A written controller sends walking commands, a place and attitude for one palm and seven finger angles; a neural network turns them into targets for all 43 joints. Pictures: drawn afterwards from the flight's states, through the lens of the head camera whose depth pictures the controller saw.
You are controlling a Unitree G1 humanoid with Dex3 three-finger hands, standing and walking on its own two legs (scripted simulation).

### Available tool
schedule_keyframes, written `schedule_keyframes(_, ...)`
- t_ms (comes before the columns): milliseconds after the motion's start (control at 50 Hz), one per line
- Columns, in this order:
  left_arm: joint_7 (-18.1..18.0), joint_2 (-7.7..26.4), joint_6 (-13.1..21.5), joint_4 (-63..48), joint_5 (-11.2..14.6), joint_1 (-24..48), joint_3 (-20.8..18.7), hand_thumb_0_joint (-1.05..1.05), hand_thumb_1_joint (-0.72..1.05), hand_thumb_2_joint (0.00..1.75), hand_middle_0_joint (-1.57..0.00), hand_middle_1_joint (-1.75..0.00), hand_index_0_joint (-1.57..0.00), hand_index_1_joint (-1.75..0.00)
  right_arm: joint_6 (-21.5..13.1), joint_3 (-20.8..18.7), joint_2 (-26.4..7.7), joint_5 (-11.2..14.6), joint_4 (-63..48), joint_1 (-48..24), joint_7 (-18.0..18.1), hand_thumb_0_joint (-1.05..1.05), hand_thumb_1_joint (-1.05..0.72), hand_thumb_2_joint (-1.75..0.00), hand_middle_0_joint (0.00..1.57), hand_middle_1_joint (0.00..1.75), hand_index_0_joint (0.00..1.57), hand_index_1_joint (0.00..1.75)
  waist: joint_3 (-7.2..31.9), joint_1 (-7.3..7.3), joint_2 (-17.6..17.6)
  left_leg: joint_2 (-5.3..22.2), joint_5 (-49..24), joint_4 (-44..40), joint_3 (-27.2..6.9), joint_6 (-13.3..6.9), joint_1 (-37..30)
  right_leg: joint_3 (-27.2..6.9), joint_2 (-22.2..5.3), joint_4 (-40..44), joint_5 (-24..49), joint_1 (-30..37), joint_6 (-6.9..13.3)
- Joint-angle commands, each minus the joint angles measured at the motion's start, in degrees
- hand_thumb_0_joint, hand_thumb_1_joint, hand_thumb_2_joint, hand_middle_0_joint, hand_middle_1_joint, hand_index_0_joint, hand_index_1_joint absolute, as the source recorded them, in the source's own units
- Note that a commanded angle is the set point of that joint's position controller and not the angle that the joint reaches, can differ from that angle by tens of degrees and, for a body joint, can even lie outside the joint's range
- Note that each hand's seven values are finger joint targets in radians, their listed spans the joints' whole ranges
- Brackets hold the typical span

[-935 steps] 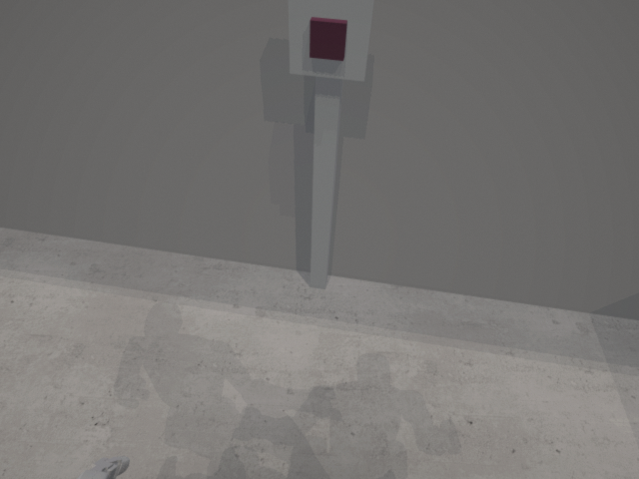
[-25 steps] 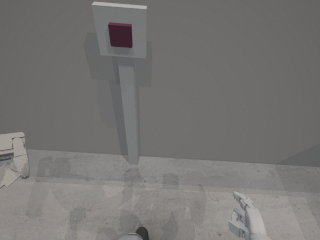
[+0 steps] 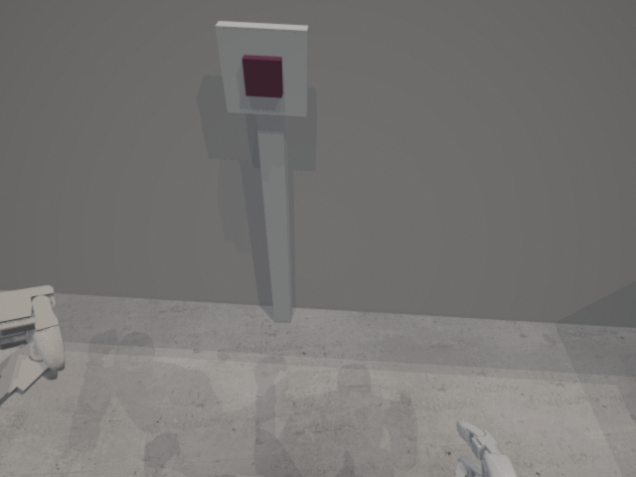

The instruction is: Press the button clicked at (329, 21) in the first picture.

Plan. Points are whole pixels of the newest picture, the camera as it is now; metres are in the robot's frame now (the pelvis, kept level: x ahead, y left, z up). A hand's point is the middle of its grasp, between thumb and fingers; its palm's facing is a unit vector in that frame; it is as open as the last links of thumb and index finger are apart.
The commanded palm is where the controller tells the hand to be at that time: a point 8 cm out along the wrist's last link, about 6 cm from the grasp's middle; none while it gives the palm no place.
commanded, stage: stop stepping back and stand still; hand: left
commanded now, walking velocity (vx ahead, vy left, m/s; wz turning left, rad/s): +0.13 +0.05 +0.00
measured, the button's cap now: (263, 76) +0.78 +0.16 +0.17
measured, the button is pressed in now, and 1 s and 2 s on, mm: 0 0 0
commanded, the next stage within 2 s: let the arm hang, fingers relaxed in 0.84 s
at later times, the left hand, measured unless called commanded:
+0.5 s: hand (30, 356) +0.18 +0.27 +0.17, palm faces +0.40 -0.78 -0.48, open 3.1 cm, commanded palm +0.12 +0.31 +0.18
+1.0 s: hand (34, 385) +0.18 +0.29 +0.10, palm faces +0.29 -0.81 -0.51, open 3.0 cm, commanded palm none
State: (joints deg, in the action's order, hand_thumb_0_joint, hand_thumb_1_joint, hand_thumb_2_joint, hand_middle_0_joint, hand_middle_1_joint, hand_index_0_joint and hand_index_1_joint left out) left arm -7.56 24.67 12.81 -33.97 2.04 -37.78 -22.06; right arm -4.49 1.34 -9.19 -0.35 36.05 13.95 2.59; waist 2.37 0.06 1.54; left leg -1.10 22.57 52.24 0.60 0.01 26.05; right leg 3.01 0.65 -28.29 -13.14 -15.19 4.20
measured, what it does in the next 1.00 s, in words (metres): steps on the spot: left foot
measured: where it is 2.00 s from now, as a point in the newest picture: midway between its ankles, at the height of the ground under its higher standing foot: outside the picture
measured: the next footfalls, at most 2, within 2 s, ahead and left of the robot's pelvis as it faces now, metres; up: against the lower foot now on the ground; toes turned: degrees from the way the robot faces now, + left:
left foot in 0.18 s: +0.04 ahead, +0.15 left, +0.00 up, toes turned +3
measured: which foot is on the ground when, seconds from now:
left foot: up 0.00-0.16, down 0.18-1.00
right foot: down 0.00-1.00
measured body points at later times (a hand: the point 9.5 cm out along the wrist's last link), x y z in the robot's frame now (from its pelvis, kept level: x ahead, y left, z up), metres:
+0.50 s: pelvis +0.00 +0.03 +0.00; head +0.01 +0.02 +0.44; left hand +0.15 +0.30 +0.19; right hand +0.17 -0.19 -0.10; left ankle +0.00 +0.15 -0.74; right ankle +0.03 -0.07 -0.74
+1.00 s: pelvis -0.01 +0.04 +0.00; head +0.00 +0.03 +0.45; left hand +0.16 +0.34 +0.13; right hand +0.19 -0.19 -0.09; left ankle +0.00 +0.15 -0.74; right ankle +0.03 -0.07 -0.74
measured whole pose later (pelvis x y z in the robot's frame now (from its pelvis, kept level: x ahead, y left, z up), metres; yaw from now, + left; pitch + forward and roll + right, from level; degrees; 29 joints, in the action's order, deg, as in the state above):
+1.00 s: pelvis -0.01 +0.04 +0.00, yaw +4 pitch +1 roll +0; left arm -3.7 22.5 11.1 -14.6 -0.6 -28.1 -13.8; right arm -6.8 -0.7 -15.2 0.3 38.7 9.2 0.3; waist 0.4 -1.2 -2.4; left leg -0.9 13.9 29.2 0.2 -1.1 15.8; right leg 3.9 -0.5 -28.0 -12.3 -16.2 1.0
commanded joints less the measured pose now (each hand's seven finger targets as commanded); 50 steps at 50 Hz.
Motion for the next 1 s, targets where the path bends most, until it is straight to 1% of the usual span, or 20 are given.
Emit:
schedule_keyframes(0, -1.85, 6.17, 2.15, -3.24, 0.27, 5.84, -5.32, 0.00, 0.90, 0.90, -1.30, -1.50, -1.30, -1.50, -2.89, -2.90, -7.84, -0.38, -8.69, -7.29, 1.67, 0.00, -0.90, -0.90, 0.20, 0.30, 0.20, 0.30, -1.33, 1.74, 6.00, 4.37, -2.97, 3.49, -0.68, -0.32, 2.83, -16.40, -16.13, 18.80, -23.10, -5.16, 5.15)
schedule_keyframes(80, -2.67, 4.74, 2.12, -8.93, -1.08, 11.40, -0.61, 0.00, 0.90, 0.90, -1.30, -1.50, -1.30, -1.50, -4.71, -3.37, -8.86, -0.72, -8.72, -8.75, 3.52, 0.00, -0.90, -0.90, 0.20, 0.30, 0.20, 0.30, -3.39, 0.56, 7.81, 3.27, -1.12, -14.78, 3.72, -2.11, -12.38, -11.12, -14.24, 18.05, -28.71, -12.72, 3.62)
schedule_keyframes(120, -3.15, 4.62, 2.68, -11.08, -1.29, 12.01, -0.66, 0.00, 0.90, 0.90, -1.30, -1.50, -1.30, -1.50, -5.60, -3.27, -9.35, -1.17, -8.07, -6.36, 3.78, 0.00, -0.90, -0.90, 0.20, 0.30, 0.20, 0.30, -1.76, 0.92, -0.55, 2.18, -2.43, -24.84, 4.51, -2.31, -16.97, -8.18, -10.83, 11.20, -23.51, -9.11, 2.09)
schedule_keyframes(140, -3.26, 5.14, 3.20, -12.95, -1.15, 12.49, -1.11, 0.00, 0.90, 0.90, -1.30, -1.50, -1.30, -1.50, -6.00, -3.52, -10.19, -1.17, -8.49, -5.73, 3.81, 0.00, -0.90, -0.90, 0.20, 0.30, 0.20, 0.30, -2.33, 1.04, -7.27, 5.04, 1.60, -30.74, -1.62, -3.46, -17.13, -6.60, -7.99, 3.55, -19.74, -9.03, 0.19)
schedule_keyframes(160, -3.43, 5.17, 3.97, -15.06, -1.16, 12.18, -1.81, 0.00, 0.90, 0.90, -1.30, -1.50, -1.30, -1.50, -6.32, -3.66, -11.05, -1.20, -9.12, -5.49, 3.57, 0.00, -0.90, -0.90, 0.20, 0.30, 0.20, 0.30, -3.03, 0.71, -17.93, 12.75, 6.39, -37.05, -15.13, -6.77, -17.64, -3.62, -2.91, -6.40, -15.32, -12.49, -2.56)
schedule_keyframes(180, -3.65, 6.55, 4.50, -16.22, -1.89, 12.08, -2.77, 0.00, 0.90, 0.90, -1.30, -1.50, -1.30, -1.50, -6.43, -3.73, -10.46, -0.85, -9.57, -4.72, 3.19, 0.00, -0.90, -0.90, 0.20, 0.30, 0.20, 0.30, -2.53, 0.41, -21.79, 19.63, 6.08, -40.98, -24.49, -9.65, -16.44, -0.38, -0.69, -15.19, -13.72, -13.55, -4.37)
schedule_keyframes(200, -3.62, 7.87, 4.41, -16.10, -1.92, 10.80, -4.74, 0.00, 0.90, 0.90, -1.30, -1.50, -1.30, -1.50, -6.63, -4.12, -9.69, -0.99, -9.19, -5.18, 2.74, 0.00, -0.90, -0.90, 0.20, 0.30, 0.20, 0.30, -1.17, 0.03, -16.00, 18.76, -1.74, -40.44, -20.43, -10.15, -13.58, -1.33, 0.46, -21.70, -13.99, -10.27, -4.84)
schedule_keyframes(220, -3.08, 7.24, 4.56, -14.41, -1.37, 9.21, -5.05, 0.00, 0.90, 0.90, -1.30, -1.50, -1.30, -1.50, -7.05, -3.88, -8.75, -0.43, -8.62, -5.93, 2.13, 0.00, -0.90, -0.90, 0.20, 0.30, 0.20, 0.30, -1.78, 0.03, -15.75, 16.88, 1.71, -40.73, -18.15, -8.96, -8.34, -1.94, -1.01, -19.99, -14.93, -6.84, -4.49)
schedule_keyframes(260, -2.97, 6.54, 3.59, -11.83, -1.56, 4.03, -5.93, 0.00, 0.90, 0.90, -1.30, -1.50, -1.30, -1.50, -6.98, -3.51, -8.84, 0.10, -8.94, -5.78, 1.49, 0.00, -0.90, -0.90, 0.20, 0.30, 0.20, 0.30, -3.63, -0.37, -16.89, 13.79, -2.48, -36.48, -9.64, -6.93, -4.42, -0.44, -1.30, -9.95, -8.82, -0.10, -4.82)
schedule_keyframes(300, -2.53, 5.77, 3.64, -10.34, -1.45, 1.80, -5.23, 0.00, 0.90, 0.90, -1.30, -1.50, -1.30, -1.50, -6.81, -3.48, -9.01, 0.53, -9.16, -5.56, 1.17, 0.00, -0.90, -0.90, 0.20, 0.30, 0.20, 0.30, -2.80, -0.32, -10.37, 10.38, -9.75, -29.90, -5.12, -4.52, -2.69, 0.09, -0.93, 1.10, -1.08, 6.56, -5.05)
schedule_keyframes(360, -1.80, 6.16, 3.74, -7.25, -0.41, 2.72, -5.76, 0.00, 0.90, 0.90, -1.30, -1.50, -1.30, -1.50, -5.82, -3.87, -9.14, 0.35, -9.63, -5.82, 0.76, 0.00, -0.90, -0.90, 0.20, 0.30, 0.20, 0.30, -1.73, 0.96, 2.48, 3.56, -7.53, -20.97, -0.14, -1.05, -3.68, -14.15, -9.35, 8.38, 6.78, 4.60, -0.83)
schedule_keyframes(400, -1.99, 5.61, 3.19, -5.32, 0.17, 1.83, -5.47, 0.00, 0.90, 0.90, -1.30, -1.50, -1.30, -1.50, -5.15, -4.51, -9.02, 0.91, -8.48, -4.58, 0.53, 0.00, -0.90, -0.90, 0.20, 0.30, 0.20, 0.30, -0.14, 1.01, 7.68, 2.47, -5.20, -14.82, -0.50, -0.41, -6.27, -20.61, -14.33, 12.72, 0.93, 2.25, 1.94)
schedule_keyframes(460, -2.29, 5.57, 3.32, -7.00, 0.00, 2.23, -5.28, 0.00, 0.90, 0.90, -1.30, -1.50, -1.30, -1.50, -4.58, -3.55, -8.32, 0.59, -8.56, -5.98, 0.93, 0.00, -0.90, -0.90, 0.20, 0.30, 0.20, 0.30, 1.50, 0.78, 6.95, 2.81, -7.50, -21.56, -1.19, -1.18, -10.00, -14.50, -12.55, 10.36, 3.85, 3.79, 0.93)
schedule_keyframes(520, -2.08, 5.07, 3.78, -8.26, -0.07, 1.99, -4.42, 0.00, 0.90, 0.90, -1.30, -1.50, -1.30, -1.50, -4.84, -3.33, -9.31, 0.24, -9.03, -7.16, 1.74, 0.00, -0.90, -0.90, 0.20, 0.30, 0.20, 0.30, 1.68, -0.18, -2.78, 6.59, -18.81, -30.77, -5.28, -2.26, -15.15, -7.22, -4.86, 4.07, 4.95, 3.29, -3.05)
schedule_keyframes(580, -1.92, 6.40, 4.21, -12.22, -0.72, 5.01, -4.51, 0.00, 0.90, 0.90, -1.30, -1.50, -1.30, -1.50, -5.07, -2.91, -8.81, 0.19, -9.48, -7.89, 2.09, 0.00, -0.90, -0.90, 0.20, 0.30, 0.20, 0.30, 3.65, -0.60, -9.63, 8.26, -30.78, -31.41, -6.46, -2.28, -15.23, -3.21, -2.72, -0.59, 12.76, 6.84, -4.38)
schedule_keyframes(660, -1.85, 5.17, 4.04, -11.25, -0.51, 2.68, -3.77, 0.00, 0.90, 0.90, -1.30, -1.50, -1.30, -1.50, -5.26, -3.35, -9.12, 0.52, -10.14, -6.97, 1.67, 0.00, -0.90, -0.90, 0.20, 0.30, 0.20, 0.30, 5.22, -0.67, -6.25, 6.76, -31.76, -29.35, -4.14, -1.26, -14.72, -3.53, -3.13, 0.88, 18.07, 10.58, -4.12)
schedule_keyframes(900, -1.57, 4.73, 3.79, -7.46, 0.23, 1.99, -4.01, 0.00, 0.90, 0.90, -1.30, -1.50, -1.30, -1.50, -4.22, -3.61, -9.20, 0.40, -10.94, -7.94, 1.93, 0.00, -0.90, -0.90, 0.20, 0.30, 0.20, 0.30, 0.48, -0.39, -3.21, 4.73, -14.89, -32.14, -3.95, -1.03, -10.93, -6.24, -3.56, 7.94, 7.63, 7.10, -3.97)
schedule_keyframes(920, 6.45, 0.98, -5.71, 39.94, -5.12, 11.30, 16.66, 0.00, 0.90, 0.90, -1.30, -1.50, -1.30, -1.50, -6.19, -6.62, -21.08, 0.72, 4.12, -10.50, -3.88, 0.00, -0.90, -0.90, 0.20, 0.30, 0.20, 0.30, -4.43, 2.25, -5.69, 6.37, -23.16, -22.55, -5.76, -1.53, -6.73, -1.83, -7.52, -1.45, 12.15, -2.23, -2.12)
schedule_keyframes(940, 7.40, 0.21, -10.02, 41.86, -4.08, 11.51, 14.67, 0.00, 0.90, 0.90, -1.26, -1.46, -1.26, -1.46, -2.19, -6.62, -18.05, 0.94, 3.79, -6.37, -3.71, 0.00, -0.90, -0.90, 0.20, 0.30, 0.20, 0.30, 0.49, 1.33, -6.28, 7.30, -24.92, -23.71, -5.00, -1.21, -10.59, -5.22, -6.89, -0.18, 8.67, -3.32, -1.89)
schedule_keyframes(980, 7.66, -0.83, -11.19, 43.10, -4.22, 14.40, 15.48, 0.00, 0.90, 0.90, -1.19, -1.38, -1.19, -1.38, -0.77, -5.99, -17.18, 0.22, 2.84, -5.77, -3.33, 0.00, -0.90, -0.90, 0.20, 0.30, 0.20, 0.30, 0.47, 0.88, -4.42, 9.22, -20.32, -25.43, -8.12, -3.18, -6.13, -2.80, -4.75, -3.35, -0.17, -3.04, -2.17)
